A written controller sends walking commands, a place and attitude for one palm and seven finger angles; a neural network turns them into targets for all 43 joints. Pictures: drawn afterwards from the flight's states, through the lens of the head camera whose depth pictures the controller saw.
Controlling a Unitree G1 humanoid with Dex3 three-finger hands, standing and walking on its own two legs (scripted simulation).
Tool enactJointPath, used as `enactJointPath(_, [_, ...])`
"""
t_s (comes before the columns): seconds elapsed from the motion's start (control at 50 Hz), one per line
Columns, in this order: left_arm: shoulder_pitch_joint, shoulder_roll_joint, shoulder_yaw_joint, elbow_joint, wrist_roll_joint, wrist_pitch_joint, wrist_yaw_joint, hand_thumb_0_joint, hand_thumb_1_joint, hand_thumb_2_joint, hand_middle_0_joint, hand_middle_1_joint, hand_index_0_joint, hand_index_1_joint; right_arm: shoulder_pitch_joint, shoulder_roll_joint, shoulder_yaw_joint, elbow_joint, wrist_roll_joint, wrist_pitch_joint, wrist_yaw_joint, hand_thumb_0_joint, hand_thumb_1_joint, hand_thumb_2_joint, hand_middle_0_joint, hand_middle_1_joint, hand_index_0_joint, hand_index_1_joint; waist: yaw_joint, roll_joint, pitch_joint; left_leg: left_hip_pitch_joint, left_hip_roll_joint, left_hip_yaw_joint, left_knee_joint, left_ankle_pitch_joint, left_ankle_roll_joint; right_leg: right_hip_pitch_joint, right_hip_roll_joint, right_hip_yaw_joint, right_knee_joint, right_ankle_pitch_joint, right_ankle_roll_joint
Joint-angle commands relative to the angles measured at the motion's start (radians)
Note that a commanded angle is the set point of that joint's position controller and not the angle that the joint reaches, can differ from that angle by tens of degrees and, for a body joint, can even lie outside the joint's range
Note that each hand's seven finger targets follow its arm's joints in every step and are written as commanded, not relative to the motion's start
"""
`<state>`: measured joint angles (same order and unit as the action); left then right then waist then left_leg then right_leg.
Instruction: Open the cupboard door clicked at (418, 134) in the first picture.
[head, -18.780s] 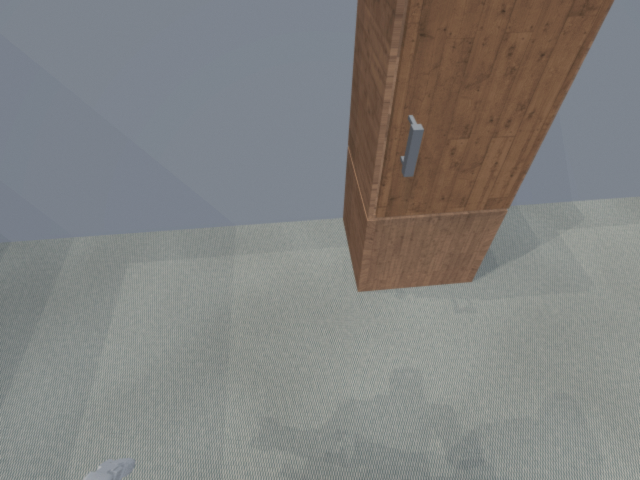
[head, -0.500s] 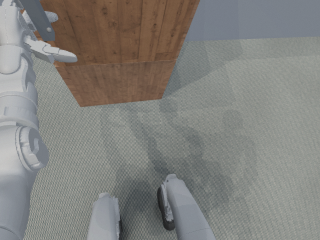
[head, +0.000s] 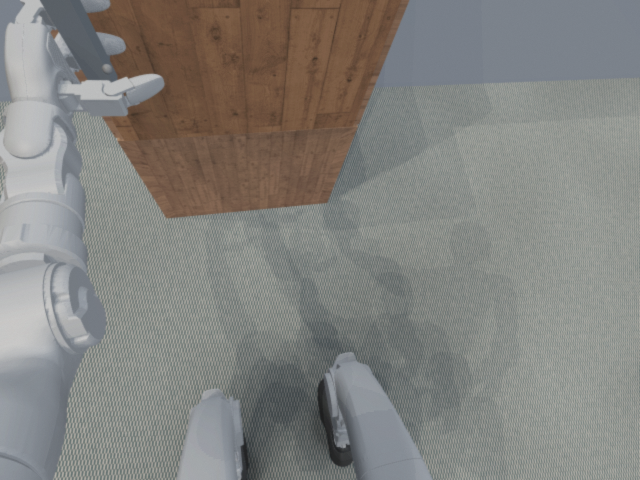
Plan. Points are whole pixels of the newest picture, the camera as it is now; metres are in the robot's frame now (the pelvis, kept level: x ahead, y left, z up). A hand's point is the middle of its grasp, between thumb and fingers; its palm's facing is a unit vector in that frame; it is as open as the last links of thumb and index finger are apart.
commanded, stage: close the thumb around the handle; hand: left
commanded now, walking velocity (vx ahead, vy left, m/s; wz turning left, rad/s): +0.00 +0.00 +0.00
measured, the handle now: (82, 23) +0.63 +0.18 +0.06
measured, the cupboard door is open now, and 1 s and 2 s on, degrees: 0 17 42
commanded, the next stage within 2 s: pull the door open along its arc in 0.36 s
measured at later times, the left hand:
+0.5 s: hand (107, 73) +0.57 +0.15 +0.05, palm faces +0.00 -1.00 -0.03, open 6.0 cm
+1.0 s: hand (140, 153) +0.47 +0.12 +0.05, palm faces +0.02 -1.00 +0.03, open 6.1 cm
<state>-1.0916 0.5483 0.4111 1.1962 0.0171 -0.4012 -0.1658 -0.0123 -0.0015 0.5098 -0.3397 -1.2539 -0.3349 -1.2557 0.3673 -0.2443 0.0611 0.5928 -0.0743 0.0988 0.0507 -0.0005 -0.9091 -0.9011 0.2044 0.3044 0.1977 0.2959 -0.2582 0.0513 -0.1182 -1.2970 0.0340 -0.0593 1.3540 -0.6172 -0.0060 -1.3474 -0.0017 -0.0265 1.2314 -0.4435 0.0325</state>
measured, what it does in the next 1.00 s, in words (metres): stands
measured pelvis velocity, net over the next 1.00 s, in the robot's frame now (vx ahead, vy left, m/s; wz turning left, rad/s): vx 0.01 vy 0.00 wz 0.00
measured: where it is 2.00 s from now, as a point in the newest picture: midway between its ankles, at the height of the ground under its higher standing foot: (288, 462)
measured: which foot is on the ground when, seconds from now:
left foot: down 0.00-1.00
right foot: down 0.00-1.00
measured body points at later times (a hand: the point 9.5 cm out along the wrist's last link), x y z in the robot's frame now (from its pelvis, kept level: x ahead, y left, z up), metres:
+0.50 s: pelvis +0.00 +0.00 +0.00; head +0.19 +0.02 +0.40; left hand +0.56 +0.21 +0.06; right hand -0.01 -0.26 -0.11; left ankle -0.01 +0.12 -0.61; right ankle +0.06 -0.14 -0.61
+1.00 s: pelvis +0.01 +0.00 +0.03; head +0.16 +0.01 +0.45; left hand +0.46 +0.18 +0.05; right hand +0.07 -0.25 -0.09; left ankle -0.01 +0.12 -0.61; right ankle +0.06 -0.14 -0.61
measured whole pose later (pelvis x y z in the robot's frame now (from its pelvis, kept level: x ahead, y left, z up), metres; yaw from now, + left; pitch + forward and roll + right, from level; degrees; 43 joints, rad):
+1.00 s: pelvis +0.01 +0.00 +0.03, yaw +0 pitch +27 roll -2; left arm -0.55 0.21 0.26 0.73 -0.12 -0.42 -0.04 0.01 0.67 0.71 -0.34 -1.32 -0.36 -1.35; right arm 0.33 -0.24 0.01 0.53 -0.03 0.08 0.07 0.00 -0.91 -0.90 0.20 0.30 0.20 0.30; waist -0.15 0.04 -0.17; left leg -1.09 0.03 -0.01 1.23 -0.60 0.00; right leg -1.18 0.00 0.02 1.14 -0.44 0.04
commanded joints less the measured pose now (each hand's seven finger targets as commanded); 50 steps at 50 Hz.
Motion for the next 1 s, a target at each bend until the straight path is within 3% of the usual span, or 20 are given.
enactJointPath(0.0, [-0.446,0.22,0.026,-0.214,-0.02,-0.059,0.001,0.0,0.508,0.732,-0.372,-1.308,-0.372,-1.308,0.234,-0.197,-0.072,-0.021,0.004,-0.001,-0.012,0.0,-0.9,-0.9,0.2,0.3,0.2,0.3,-0.019,0.176,-0.62,0.375,-0.016,-0.002,-0.152,0.511,0.022,0.423,0.039,-0.022,-0.101,0.355,-0.059])
enactJointPath(0.08, [-0.459,0.211,0.012,-0.214,-0.013,-0.066,0.002,0.0,0.732,0.828,-0.388,-1.332,-0.388,-1.332,0.227,-0.194,-0.072,-0.018,0.005,-0.003,-0.013,0.0,-0.9,-0.9,0.2,0.3,0.2,0.3,-0.028,0.152,-0.597,0.344,-0.017,0.003,-0.148,0.48,0.026,0.423,0.038,-0.019,-0.105,0.338,-0.054])
enactJointPath(0.14, [-0.458,0.188,-0.004,-0.198,-0.018,-0.072,-0.003,0.0,0.9,0.9,-0.4,-1.35,-0.4,-1.35,0.225,-0.193,-0.073,-0.014,0.006,-0.008,-0.013,0.0,-0.9,-0.9,0.2,0.3,0.2,0.3,-0.032,0.168,-0.598,0.353,-0.019,0.003,-0.144,0.486,0.024,0.408,0.038,-0.019,-0.104,0.339,-0.056])
enactJointPath(0.2, [-0.462,0.215,0.02,-0.219,-0.023,-0.08,-0.007,0.0,0.9,0.9,-0.4,-1.35,-0.4,-1.35,0.228,-0.195,-0.075,-0.019,0.004,-0.01,-0.015,0.0,-0.9,-0.9,0.2,0.3,0.2,0.3,-0.025,0.172,-0.635,0.357,-0.021,0.005,-0.139,0.503,0.026,0.439,0.039,-0.014,-0.097,0.37,-0.058])
enactJointPath(0.22, [-0.443,0.235,0.034,-0.22,-0.02,-0.082,-0.009,0.0,0.9,0.9,-0.4,-1.35,-0.4,-1.35,0.228,-0.196,-0.074,-0.018,0.004,-0.009,-0.015,0.0,-0.9,-0.9,0.2,0.3,0.2,0.3,-0.011,0.193,-0.652,0.371,-0.02,0.003,-0.141,0.517,0.021,0.439,0.036,-0.017,-0.092,0.372,-0.059])
enactJointPath(0.24, [-0.442,0.223,0.026,-0.239,-0.023,-0.085,-0.011,0.0,0.9,0.9,-0.4,-1.35,-0.4,-1.35,0.227,-0.195,-0.075,-0.022,0.004,-0.008,-0.014,0.0,-0.9,-0.9,0.2,0.3,0.2,0.3,-0.009,0.196,-0.668,0.387,-0.02,0.001,-0.143,0.535,0.02,0.443,0.036,-0.017,-0.091,0.384,-0.059])
enactJointPath(0.28, [-0.43,0.186,-0.003,-0.235,-0.025,-0.081,-0.015,0.0,0.9,0.9,-0.4,-1.35,-0.4,-1.35,0.221,-0.194,-0.076,-0.019,0.005,-0.008,-0.012,0.0,-0.9,-0.9,0.2,0.3,0.2,0.3,-0.017,0.185,-0.644,0.394,-0.018,-0.001,-0.148,0.525,0.019,0.426,0.036,-0.021,-0.099,0.367,-0.057])
enactJointPath(0.32, [-0.434,0.219,0.018,-0.226,-0.021,-0.081,-0.01,0.0,0.9,0.9,-0.4,-1.35,-0.4,-1.35,0.218,-0.197,-0.073,-0.023,0.006,-0.006,-0.012,0.0,-0.9,-0.9,0.2,0.3,0.2,0.3,-0.014,0.168,-0.623,0.363,-0.018,0.003,-0.146,0.498,0.023,0.431,0.038,-0.017,-0.099,0.353,-0.056])
enactJointPath(0.38, [-0.466,0.228,0.017,-0.214,-0.013,-0.074,-0.005,0.0,0.9,0.9,-0.4,-1.35,-0.4,-1.35,0.217,-0.195,-0.072,-0.02,0.007,-0.008,-0.016,0.0,-0.9,-0.9,0.2,0.3,0.2,0.3,-0.03,0.14,-0.601,0.311,-0.02,0.01,-0.143,0.447,0.031,0.447,0.038,-0.009,-0.106,0.333,-0.052])
enactJointPath(0.46, [-0.467,0.256,0.033,-0.201,-0.006,-0.078,-0.007,0.0,0.9,0.9,-0.4,-1.35,-0.4,-1.35,0.219,-0.197,-0.069,-0.019,0.007,-0.01,-0.019,0.0,-0.9,-0.9,0.2,0.3,0.2,0.3,-0.019,0.172,-0.617,0.329,-0.02,0.004,-0.141,0.46,0.026,0.428,0.037,-0.012,-0.097,0.324,-0.056])
enactJointPath(0.52, [-0.392,0.238,0.034,-0.199,-0.012,-0.076,-0.014,0.0,0.9,0.9,-0.4,-1.35,-0.4,-1.35,0.213,-0.197,-0.07,-0.03,0.009,-0.009,-0.015,0.0,-0.9,-0.9,0.2,0.3,0.2,0.3,0.002,0.186,-0.623,0.357,-0.019,0.003,-0.153,0.473,0.022,0.418,0.036,-0.019,-0.097,0.315,-0.057])
enactJointPath(0.68, [-0.167,0.184,0.036,-0.298,-0.057,-0.06,-0.029,0.0,0.9,0.9,-0.4,-1.35,-0.4,-1.35,0.184,-0.192,-0.081,-0.074,0.025,-0.004,-0.009,0.0,-0.9,-0.9,0.2,0.3,0.2,0.3,0.062,0.117,-0.639,0.354,-0.024,0.024,-0.192,0.482,0.022,0.521,0.035,-0.014,-0.111,0.365,-0.056])
enactJointPath(0.8, [0.093,0.056,-0.011,-0.437,-0.108,-0.057,-0.019,0.0,0.9,0.9,-0.4,-1.35,-0.4,-1.35,0.136,-0.179,-0.096,-0.115,0.045,-0.015,-0.001,0.0,-0.9,-0.9,0.2,0.3,0.2,0.3,0.109,0.046,-0.604,0.365,-0.032,0.046,-0.241,0.475,0.022,0.593,0.035,-0.013,-0.141,0.389,-0.058])
enactJointPath(0.84, [0.162,-0.002,-0.042,-0.506,-0.119,-0.061,-0.007,0.0,0.9,0.9,-0.4,-1.35,-0.4,-1.35,0.122,-0.17,-0.104,-0.119,0.049,-0.021,0.0,0.0,-0.9,-0.9,0.2,0.3,0.2,0.3,0.118,0.041,-0.59,0.389,-0.031,0.052,-0.255,0.487,0.017,0.6,0.032,-0.018,-0.146,0.397,-0.055])
enactJointPath(0.86, [0.213,-0.028,-0.056,-0.562,-0.127,-0.067,0.0,0.0,0.9,0.9,-0.4,-1.35,-0.4,-1.35,0.112,-0.166,-0.107,-0.129,0.052,-0.025,0.002,0.0,-0.9,-0.9,0.2,0.3,0.2,0.3,0.136,0.056,-0.601,0.407,-0.033,0.057,-0.262,0.508,0.014,0.617,0.031,-0.016,-0.148,0.411,-0.057])
enactJointPath(0.9, [0.333,-0.103,-0.096,-0.614,-0.143,-0.075,0.016,0.0,0.9,0.9,-0.4,-1.35,-0.4,-1.35,0.094,-0.158,-0.112,-0.145,0.056,-0.035,0.005,0.0,-0.9,-0.9,0.2,0.3,0.2,0.3,0.147,0.023,-0.577,0.415,-0.034,0.064,-0.273,0.534,0.014,0.634,0.031,-0.02,-0.155,0.439,-0.06])
enactJointPath(0.92, [0.356,-0.156,0.011,-0.678,-0.21,-0.083,0.159,0.0,0.9,0.9,-0.4,-1.35,-0.4,-1.35,0.061,-0.142,-0.114,-0.165,0.049,-0.044,0.007,0.0,-0.9,-0.9,0.2,0.3,0.2,0.3,0.193,0.031,-0.538,0.389,-0.034,0.068,-0.289,0.511,-0.001,0.625,0.028,-0.035,-0.16,0.406,-0.057])
enactJointPath(0.94, [0.428,-0.257,-0.081,-0.681,-0.188,-0.083,0.233,0.0,0.9,0.9,-0.4,-1.35,-0.4,-1.35,0.042,-0.134,-0.113,-0.159,0.043,-0.053,0.017,0.0,-0.9,-0.9,0.2,0.3,0.2,0.3,0.186,0.021,-0.519,0.396,-0.034,0.069,-0.294,0.492,-0.007,0.609,0.029,-0.037,-0.163,0.377,-0.057])
enactJointPath(0.96, [0.44,-0.316,-0.129,-0.699,-0.178,-0.087,0.284,0.0,0.9,0.9,-0.4,-1.35,-0.4,-1.35,0.031,-0.129,-0.115,-0.154,0.043,-0.06,0.022,0.0,-0.9,-0.9,0.2,0.3,0.2,0.3,0.17,-0.002,-0.477,0.403,-0.028,0.068,-0.301,0.479,-0.011,0.586,0.027,-0.044,-0.171,0.357,-0.056])
enactJointPath(0.98, [0.468,-0.337,-0.144,-0.74,-0.163,-0.095,0.332,0.0,0.9,0.9,-0.4,-1.35,-0.4,-1.35,0.031,-0.129,-0.119,-0.155,0.037,-0.065,0.026,0.0,-0.9,-0.9,0.2,0.3,0.2,0.3,0.179,-0.02,-0.483,0.409,-0.029,0.07,-0.305,0.482,-0.014,0.601,0.026,-0.045,-0.17,0.356,-0.058])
